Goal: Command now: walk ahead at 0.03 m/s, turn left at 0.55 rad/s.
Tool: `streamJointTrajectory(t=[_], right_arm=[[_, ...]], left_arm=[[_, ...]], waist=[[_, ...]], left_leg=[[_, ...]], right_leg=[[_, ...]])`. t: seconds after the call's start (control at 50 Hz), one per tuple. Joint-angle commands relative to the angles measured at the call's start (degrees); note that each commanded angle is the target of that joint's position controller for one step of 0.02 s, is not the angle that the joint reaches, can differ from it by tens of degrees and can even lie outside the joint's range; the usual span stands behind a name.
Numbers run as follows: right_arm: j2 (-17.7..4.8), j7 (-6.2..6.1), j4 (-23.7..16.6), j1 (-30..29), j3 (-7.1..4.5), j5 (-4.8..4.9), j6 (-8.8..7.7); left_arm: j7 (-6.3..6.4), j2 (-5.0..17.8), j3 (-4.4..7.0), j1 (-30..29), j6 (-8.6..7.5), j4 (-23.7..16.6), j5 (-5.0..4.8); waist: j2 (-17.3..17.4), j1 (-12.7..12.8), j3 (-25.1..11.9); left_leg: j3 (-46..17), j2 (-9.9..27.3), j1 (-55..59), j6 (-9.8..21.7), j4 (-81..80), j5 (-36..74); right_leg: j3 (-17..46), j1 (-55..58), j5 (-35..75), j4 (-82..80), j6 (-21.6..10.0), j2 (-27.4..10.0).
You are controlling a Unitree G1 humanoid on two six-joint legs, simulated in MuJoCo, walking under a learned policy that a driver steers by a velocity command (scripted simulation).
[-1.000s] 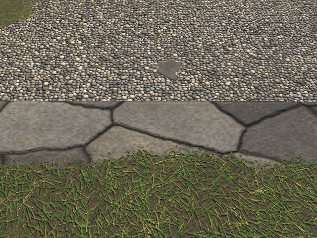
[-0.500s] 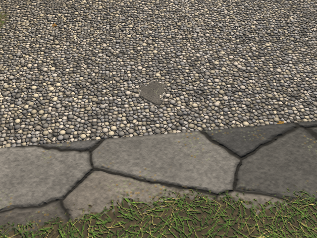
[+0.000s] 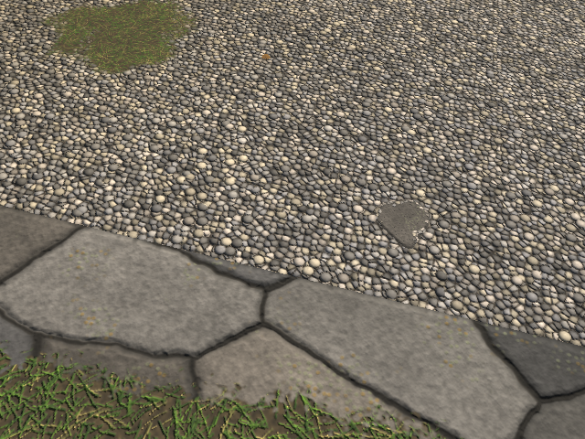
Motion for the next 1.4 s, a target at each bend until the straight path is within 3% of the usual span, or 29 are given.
streamJointTrajectory(t=[0.02, 0.06, 0.1, 0.16, 0.32, 0.38, 0.42, 0.44, 0.46, 0.48, 0.52, 0.6, 0.64, 0.7, 0.76, 0.82, 0.86, 0.88, 0.9, 0.92, 0.94, 0.98, 1.04, 1.18, 1.26, 1.32, 1.36, 1.38, 1.4], right_arm=[[-15.6, -1.58, -1.8, 9.5, -3.96, -0.34, -1.22], [-11.6, -2.07, -2.5, 4.1, -2.83, 0.24, -1.02], [-9.6, -1.83, -5.0, -1.2, -2.17, 0.87, -1.02], [-8.7, -1.45, -5.0, 1.2, -1.63, 1.05, -1.88], [-9.5, -1.84, -3.3, 3.3, -0.79, -0.06, -1.98], [-9.6, -1.71, -2.7, 1.6, -0.4, -0.2, -1.81], [-9.2, -1.92, -2.2, -0.4, 0.03, 0.47, -1.59], [-8.0, -2.0, -1.9, 0.2, 0.47, 0.72, -1.7], [-5.1, -1.86, -1.9, 2.0, 1.29, 0.98, -1.95], [-4.8, -1.84, -1.5, 2.4, 1.22, 1.64, -1.64], [-6.1, -1.65, 0.8, 1.6, 1.2, 0.66, -1.38], [-6.8, -1.33, 3.7, 1.8, 1.18, 0.7, -2.21], [-5.7, -1.56, 5.8, 3.0, 1.49, 0.56, -2.23], [-5.2, -0.93, 5.1, 1.1, 1.34, -0.63, -2.23], [-5.1, -0.01, 4.6, 0.8, 1.27, -0.6, -3.5], [-4.7, 0.5, 5.3, 3.2, 1.07, 0.03, -4.85], [-4.1, 0.16, 8.3, 10.3, 0.78, 0.1, -5.37], [-5.4, -0.29, 10.1, 15.7, 0.34, -0.21, -5.79], [-9.9, -0.97, 11.0, 22.2, -0.59, -0.76, -6.39], [-13.5, -0.72, 12.4, 25.1, -1.39, -0.33, -6.21], [-11.2, -0.89, 10.7, 18.8, -0.82, -0.61, -6.12], [-8.7, -1.08, 8.2, 12.1, -0.06, -0.18, -7.11], [-6.3, -1.64, 9.3, 14.5, 0.87, 0.14, -8.52], [-4.4, -2.01, 10.9, 18.0, 1.99, 0.08, -8.82], [-5.9, -2.6, 11.9, 19.1, 1.87, 0.27, -8.78], [-8.4, -3.35, 11.5, 16.9, 1.19, 0.21, -8.27], [-10.2, -3.05, 9.7, 14.0, 0.45, 0.27, -7.51], [-8.6, -2.42, 7.8, 13.6, 0.64, 0.38, -7.63], [-3.4, -1.27, 4.0, 15.9, 1.18, 1.2, -8.01]], left_arm=[[0.51, 4.2, 0.87, -3.2, 1.49, -6.1, 0.02], [0.1, 3.6, 0.85, -1.1, 1.51, -5.5, -1.23], [-0.29, 5.3, 1.4, 0.3, 0.85, -4.7, 0.34], [-0.59, 4.3, 1.35, 1.5, 1.24, -4.4, -0.15], [0.13, 3.2, 0.25, -0.4, 2.02, -5.3, -0.93], [0.54, 3.1, 0.04, 1.4, 1.61, -4.6, -1.47], [0.75, 1.8, -0.4, 4.9, 0.97, -3.1, -1.4], [0.89, 2.3, -0.54, 5.6, 0.23, -2.8, -0.79], [1.04, 5.5, -0.36, 6.1, -0.61, -3.0, 0.42], [0.49, 7.9, -0.18, 0.4, -0.82, -3.8, -0.29], [-0.33, 3.8, -1.36, -3.4, -1.49, -4.1, -0.44], [0.14, 4.3, -1.33, 0.4, -1.6, -1.6, -1.13], [-0.07, 4.8, -0.99, 2.9, -1.22, 0.1, -0.99], [-0.38, 8.2, 0.59, 5.5, -0.26, 1.1, -0.94], [-0.81, 7.2, 0.96, 4.8, -1.22, 1.4, -0.5], [-1.48, 7.5, 1.37, 2.4, -2.35, 1.4, -0.95], [-1.78, 7.3, 1.55, 0.8, -2.41, 1.3, -1.15], [-1.85, 5.5, 1.1, -0.2, -2.58, 0.7, -0.69], [-2.35, 0.3, -0.47, -1.9, -2.98, -1.3, -0.88], [-2.64, 1.5, -0.23, -3.6, -3.24, -3.0, -0.16], [-2.92, 4.1, 0.31, -4.2, -3.38, -2.8, 0.19], [-4.02, 3.2, 0.15, -0.8, -4.02, -0.5, -0.79], [-4.5, 2.1, 0.0, -0.2, -3.26, 0.7, 0.14], [-4.7, -0.3, -1.45, -12.4, -2.48, -4.4, 0.13], [-5.0, -0.5, -2.13, -16.3, -2.62, -7.1, 0.11], [-4.28, 1.9, -0.96, -6.6, -2.79, -4.9, 0.26], [-3.7, 5.3, 1.08, 8.6, -3.23, -0.2, 0.76], [-2.84, 9.8, 2.77, 14.1, -3.11, 0.5, 1.14], [-2.8, 14.2, 3.77, 9.8, -2.45, -1.4, 0.55]], waist=[[13.6, -4.1, 2.1], [8.5, 0.3, 1.5], [9.4, 1.4, -2.0], [6.2, 1.0, -5.6], [8.5, -1.6, -3.2], [8.6, -1.1, -3.1], [6.8, 1.5, -3.0], [4.6, 1.5, -3.2], [-2.6, 0.0, -4.6], [-8.0, -2.8, -0.5], [-6.3, -2.7, -0.2], [-3.2, -1.0, 0.6], [-2.0, -0.1, 0.7], [-6.0, 1.4, 6.3], [-3.5, 0.7, 7.6], [-3.5, -1.1, 6.2], [-1.7, -4.2, 5.3], [2.3, -6.0, 4.8], [15.7, -8.1, 2.5], [18.8, -8.0, 5.4], [9.6, -4.5, 8.5], [5.6, -0.8, 6.2], [5.1, -0.7, 3.4], [5.9, -2.4, 7.2], [6.6, -2.5, 7.6], [8.7, 2.6, 1.2], [8.2, 9.3, -7.1], [1.6, 11.1, -11.8], [-11.0, 4.9, -16.6]], left_leg=[[-29.9, 21.2, 5.0, 14.2, -20.4, 22.4], [-20.3, 13.8, 4.4, 11.9, -18.2, 21.5], [-17.1, 9.9, 7.7, 10.5, -16.8, 26.3], [-16.4, 10.1, 11.7, 11.1, -15.9, 32.0], [-19.1, 10.8, 9.9, 11.6, -16.7, 23.3], [-20.2, 10.5, 7.3, 10.8, -15.8, 23.2], [-19.6, 8.8, 4.6, 8.1, -13.6, 21.5], [-19.3, 7.5, 1.2, 5.2, -12.9, 17.2], [-15.6, 3.6, -1.6, 2.3, -7.9, 9.9], [-9.8, -3.2, -0.1, 0.9, -9.6, 0.9], [-10.2, -1.5, 8.4, 0.5, -11.7, 5.3], [-11.8, 0.9, 8.4, 0.0, -14.3, 11.7], [-10.0, -1.2, 6.6, 0.2, -13.0, 2.3], [-3.2, -4.1, -4.2, 1.1, -0.8, -7.9], [-3.1, 0.2, -9.5, 1.1, 6.8, -6.7], [-0.7, -0.2, -1.5, 1.8, -0.9, -4.5], [2.1, -3.3, 12.8, 2.2, -9.7, 0.1], [-2.8, -1.3, 19.8, 2.8, -13.5, -3.9], [-25.5, 12.8, 25.6, 6.2, -25.1, -21.1], [-42.4, 20.9, 23.1, 11.3, -31.9, -30.3], [-38.0, 20.5, 18.7, 11.3, -30.4, -29.1], [-26.1, 15.3, 17.2, 7.2, -30.5, -16.7], [-13.4, 12.0, 19.9, 4.8, -29.2, 4.2], [0.3, 10.1, 17.9, 4.3, -28.2, 26.8], [5.0, 11.4, 20.0, 3.5, -25.2, 41.3], [8.0, 12.6, 23.8, 2.7, -9.5, 67.7], [8.4, 12.3, 17.3, 2.5, 13.4, 59.8], [8.9, 8.8, 5.0, 1.6, 32.7, 33.7], [2.1, -4.4, -18.0, -1.2, 53.1, -12.9]], right_leg=[[12.5, -15.6, -17.6, 20.8, 3.7, 4.1], [16.8, -14.9, -8.1, 23.8, 3.1, 3.7], [17.1, -14.7, -3.1, 26.0, 2.3, 4.8], [17.5, -13.4, -2.2, 26.8, 2.7, 5.1], [17.5, -4.1, -6.4, 9.6, 1.7, 5.8], [16.8, 2.5, -6.5, 1.8, 0.5, 7.0], [15.9, 10.3, 2.5, -12.1, -0.4, 7.6], [19.4, 15.8, 8.9, -18.3, -1.0, 4.7], [29.6, 19.0, 10.1, -22.5, -2.7, -4.6], [33.5, 10.1, 17.5, -22.1, -6.9, -9.5], [29.4, 5.2, 11.9, -21.7, -5.8, -5.8], [25.5, 7.8, 4.6, -21.7, -2.8, -0.5], [26.1, 8.8, -10.8, -23.2, -3.6, 0.3], [35.4, 7.9, -30.1, -28.9, -9.5, -6.8], [37.7, 10.1, -22.9, -31.3, -12.2, -10.7], [30.6, 7.9, -16.5, -28.6, -10.7, -6.9], [25.5, -0.4, -17.2, -22.1, -9.3, -2.9], [22.3, -6.1, -16.5, -14.1, -8.1, 0.0], [14.4, -15.1, -13.4, 4.8, -5.2, 6.8], [14.9, -22.9, -15.3, 15.8, -5.6, 10.5], [20.2, -23.7, -9.7, 22.4, -6.4, 6.7], [22.2, -20.6, -0.3, 22.9, -6.0, 4.8], [20.5, -20.5, 6.4, 24.9, -3.8, 4.5], [14.5, -23.5, 14.3, 13.9, -1.5, 4.7], [8.7, -16.3, 14.5, 2.3, -4.6, 6.4], [6.0, -5.0, 9.1, 1.0, -8.8, 11.5], [9.2, 13.1, 8.2, -4.6, -12.4, 13.0], [24.1, 24.7, 0.8, -7.2, -16.1, 2.0], [58.9, 37.9, 3.1, -15.2, -25.9, -13.1]])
